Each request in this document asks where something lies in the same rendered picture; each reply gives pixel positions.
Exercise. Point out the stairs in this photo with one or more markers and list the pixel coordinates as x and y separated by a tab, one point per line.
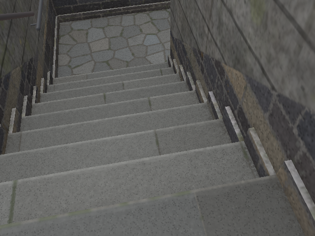
111	137

